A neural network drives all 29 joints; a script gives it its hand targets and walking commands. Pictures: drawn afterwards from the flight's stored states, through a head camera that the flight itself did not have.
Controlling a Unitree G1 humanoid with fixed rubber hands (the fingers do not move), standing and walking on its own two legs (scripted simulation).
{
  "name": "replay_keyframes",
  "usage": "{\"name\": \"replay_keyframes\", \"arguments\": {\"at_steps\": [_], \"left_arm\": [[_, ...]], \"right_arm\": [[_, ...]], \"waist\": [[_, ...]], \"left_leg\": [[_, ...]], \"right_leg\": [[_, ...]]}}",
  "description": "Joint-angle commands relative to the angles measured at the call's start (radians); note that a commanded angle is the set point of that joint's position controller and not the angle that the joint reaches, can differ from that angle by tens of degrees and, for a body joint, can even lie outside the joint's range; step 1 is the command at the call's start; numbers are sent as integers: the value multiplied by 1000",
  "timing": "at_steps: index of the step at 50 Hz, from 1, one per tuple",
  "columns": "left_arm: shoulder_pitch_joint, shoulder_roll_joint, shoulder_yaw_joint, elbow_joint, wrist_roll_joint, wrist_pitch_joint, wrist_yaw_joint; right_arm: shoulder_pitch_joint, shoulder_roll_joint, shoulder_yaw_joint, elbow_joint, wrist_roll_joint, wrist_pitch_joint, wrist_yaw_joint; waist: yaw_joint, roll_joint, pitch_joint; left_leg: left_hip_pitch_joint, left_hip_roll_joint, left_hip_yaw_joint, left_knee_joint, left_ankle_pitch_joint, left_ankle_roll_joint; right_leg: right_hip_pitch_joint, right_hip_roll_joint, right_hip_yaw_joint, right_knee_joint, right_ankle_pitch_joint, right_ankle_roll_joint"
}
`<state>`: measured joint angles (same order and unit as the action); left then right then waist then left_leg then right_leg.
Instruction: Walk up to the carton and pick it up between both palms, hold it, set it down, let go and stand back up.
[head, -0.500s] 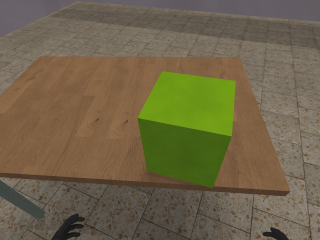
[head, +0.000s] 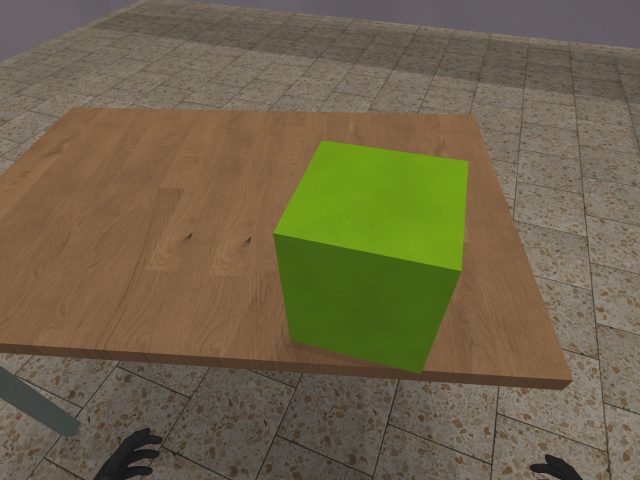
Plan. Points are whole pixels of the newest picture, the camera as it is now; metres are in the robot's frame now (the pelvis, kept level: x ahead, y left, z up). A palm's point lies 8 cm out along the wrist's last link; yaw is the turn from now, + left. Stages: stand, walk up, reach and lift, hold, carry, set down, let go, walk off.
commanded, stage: walk up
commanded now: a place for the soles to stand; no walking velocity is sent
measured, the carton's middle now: (371, 258) +0.44 -0.04 +0.03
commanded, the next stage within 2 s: reach and lift in 1.00 s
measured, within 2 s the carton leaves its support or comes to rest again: neither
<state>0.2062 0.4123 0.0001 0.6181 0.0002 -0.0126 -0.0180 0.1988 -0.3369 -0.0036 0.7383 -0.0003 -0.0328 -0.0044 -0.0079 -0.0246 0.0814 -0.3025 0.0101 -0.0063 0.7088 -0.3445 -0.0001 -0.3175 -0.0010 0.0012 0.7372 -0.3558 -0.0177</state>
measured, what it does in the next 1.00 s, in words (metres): stands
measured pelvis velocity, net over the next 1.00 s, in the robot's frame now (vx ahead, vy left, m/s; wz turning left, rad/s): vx -0.01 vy -0.03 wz -0.03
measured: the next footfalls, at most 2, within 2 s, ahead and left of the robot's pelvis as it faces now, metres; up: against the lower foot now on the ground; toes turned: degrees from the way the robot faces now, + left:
none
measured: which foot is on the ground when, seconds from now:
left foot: down 0.00-1.00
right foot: down 0.00-1.00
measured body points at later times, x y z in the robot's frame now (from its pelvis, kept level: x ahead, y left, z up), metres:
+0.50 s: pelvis -0.01 -0.04 -0.01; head +0.02 -0.03 +0.44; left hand +0.11 +0.26 -0.10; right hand +0.11 -0.35 -0.10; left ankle +0.01 +0.11 -0.71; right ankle +0.00 -0.12 -0.72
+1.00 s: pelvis -0.01 -0.03 -0.01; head +0.01 -0.03 +0.44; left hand +0.15 +0.26 -0.09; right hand +0.11 -0.35 -0.10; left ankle +0.01 +0.11 -0.71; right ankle +0.00 -0.12 -0.72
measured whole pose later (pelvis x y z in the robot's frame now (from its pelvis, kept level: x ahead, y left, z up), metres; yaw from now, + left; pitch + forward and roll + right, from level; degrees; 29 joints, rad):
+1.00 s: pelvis -0.01 -0.03 -0.01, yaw -2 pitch -4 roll +1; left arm 0.24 0.42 0.02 0.62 0.00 -0.02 -0.01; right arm 0.20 -0.39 -0.02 0.74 0.00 -0.05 -0.02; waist -0.02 -0.02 0.11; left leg -0.32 0.03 -0.01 0.78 -0.39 0.00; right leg -0.32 0.06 0.02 0.80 -0.41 -0.05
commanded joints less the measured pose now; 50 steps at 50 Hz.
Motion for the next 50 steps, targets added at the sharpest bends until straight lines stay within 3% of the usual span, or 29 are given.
{"name": "replay_keyframes", "arguments": {"at_steps": [1, 4, 6, 7, 8, 10, 11, 14, 16, 17, 18, 19, 21, 22, 23, 24, 25, 27, 30, 32, 34, 36, 37, 39, 41, 42, 44, 47, 50], "left_arm": [[7, 186, 111, -17, 44, 16, -11], [68, 202, 126, -18, 33, 31, -17], [144, 187, 127, -1, 45, 26, -26], [174, 214, 132, 18, 48, 5, -22], [109, 265, 135, 6, 47, -4, -18], [44, 298, 129, -27, 43, -10, -17], [21, 270, 118, -29, 35, -12, -4], [25, 262, 101, -18, 34, -18, 8], [18, 197, 91, -36, 22, -6, 6], [34, 148, 81, -32, 13, -13, 4], [29, 201, 108, -37, 21, -4, 7], [75, 210, 115, -14, 20, -1, 12], [153, 186, 113, 12, 12, -8, 8], [150, 214, 115, 26, 29, -24, 9], [164, 248, 127, 28, 30, -39, 6], [131, 280, 125, 23, 39, -49, 4], [116, 279, 117, 16, 37, -50, 10], [75, 254, 109, 10, 36, -47, 16], [44, 244, 102, -5, 26, -40, 22], [6, 212, 95, -11, 21, -32, 20], [25, 203, 97, -5, 18, -25, 17], [42, 176, 97, 3, 12, -16, 21], [44, 194, 101, -4, 20, -16, 14], [96, 196, 100, 30, 32, -32, 9], [82, 262, 112, 35, 36, -50, 10], [46, 264, 99, 28, 38, -48, 10], [-10, 243, 90, 8, 30, -41, 8], [-25, 191, 88, -8, 23, -31, 8], [32, 188, 95, 13, 20, -31, 14]], "right_arm": [[61, -372, -135, -40, -9, -22, -32], [-21, -399, -135, -62, -16, -23, -38], [-78, -371, -113, -85, -4, -18, -37], [-39, -317, -109, -82, -14, -16, -29], [-43, -249, -91, -88, -7, -9, -26], [-12, -294, -104, -73, 4, 1, -39], [6, -279, -91, -51, 5, -2, -31], [80, -278, -95, -19, 3, -19, -24], [114, -285, -107, 3, -26, -38, -32], [102, -299, -112, -32, -32, -43, -33], [87, -394, -128, -35, -21, -47, -35], [59, -375, -120, -33, -23, -48, -32], [-60, -333, -95, -52, -24, -35, -27], [-68, -302, -86, -52, -20, -25, -21], [-68, -263, -82, -45, -5, -15, -19], [-45, -273, -84, -50, -2, -3, -22], [-14, -288, -89, -28, 0, -5, -18], [-17, -287, -86, -38, 1, -12, -18], [34, -268, -88, -25, 5, -18, -18], [51, -293, -98, -16, -3, -31, -23], [45, -345, -102, -26, -9, -36, -23], [35, -344, -103, -12, -20, -40, -27], [16, -342, -95, -16, -29, -36, -27], [-39, -295, -76, -34, -18, -28, -21], [-32, -261, -76, -38, -1, -13, -20], [-28, -267, -75, -24, -1, -12, -18], [4, -269, -75, -14, -3, -24, -19], [47, -322, -100, -11, -13, -44, -21], [-31, -331, -89, -22, -16, -36, -21]], "waist": [[7, 133, -56], [45, 231, 7], [88, 186, -54], [80, 78, -119], [52, -135, -7], [34, -118, -8], [0, -56, 33], [-28, -82, -26], [-40, -1, -79], [-48, 60, -109], [-22, 96, -95], [-3, 116, -95], [64, 179, -48], [77, 86, -26], [67, -83, -16], [41, -100, -4], [17, -18, -39], [21, -29, -37], [-22, -88, -70], [-24, -48, -87], [-26, 45, -121], [2, 110, -70], [13, 144, -84], [54, 36, -64], [22, -79, -37], [8, -33, -63], [-22, -7, -54], [-21, -3, -89], [14, 86, -121]], "left_leg": [[-67, 288, -381, -198, 173, 241], [-188, 388, -449, -268, 126, 323], [-139, 303, -281, -121, 214, 227], [-179, 189, -179, 16, 151, 141], [-257, 12, 27, 195, -42, 40], [-201, -20, -57, 344, -316, 35], [-172, 1, -40, 322, -259, 25], [-45, 22, -11, 70, -149, 43], [225, 33, -55, -200, 29, 53], [219, 198, -341, -245, 46, 139], [114, 338, -440, -229, 258, 244], [65, 368, -449, -226, 240, 293], [-108, 300, -338, -192, 118, 241], [-188, 197, -218, -81, 81, 153], [-203, 34, -51, 106, -40, 63], [-257, -7, -16, 165, -214, 31], [-189, 10, -38, 164, -274, 25], [-182, 30, -29, 120, -228, 37], [-45, 29, -25, 3, -83, 42], [116, 72, -94, -90, 128, 54], [94, 188, -261, -118, 213, 169], [26, 279, -364, -191, 220, 243], [-17, 275, -346, -184, 221, 234], [-125, 158, -219, -80, 140, 135], [-172, 22, -10, 109, -120, 31], [-109, 14, -13, 67, -208, 38], [16, 33, -25, -29, -44, 53], [84, 181, -261, -168, 103, 144], [-6, 224, -273, -138, 175, 200]], "right_leg": [[-74, 29, 45, 177, 51, -53], [-85, 28, 77, 276, -180, -42], [22, -11, 53, -3, -58, -58], [138, -33, 149, -166, -35, -79], [34, -178, 422, -366, -17, -118], [-81, -283, 627, -431, 13, -260], [-112, -256, 591, -414, 66, -246], [-33, -203, 419, -278, 275, -192], [-157, -120, 267, -125, 327, -108], [-217, -38, 183, -7, 221, -31], [-146, 35, 91, 138, 51, -9], [-113, 19, 78, 157, -162, -14], [19, -11, 84, 37, -117, -16], [77, -52, 159, -158, 14, -37], [72, -149, 394, -358, 20, -52], [80, -253, 573, -423, 44, -119], [83, -272, 590, -377, 91, -157], [119, -253, 490, -320, 343, -169], [69, -191, 384, -242, 533, -91], [-41, -128, 265, -188, 404, -50], [-52, -6, 148, -1, 268, -35], [-56, 18, 80, 69, 64, -13], [-21, 3, 96, 64, 19, -20], [80, -47, 209, -160, 93, -51], [75, -227, 494, -351, 171, -123], [44, -235, 489, -309, 192, -188], [-53, -181, 371, -283, 194, -137], [-82, -46, 175, -102, 215, -17], [-2, 1, 131, -8, 144, -39]]}}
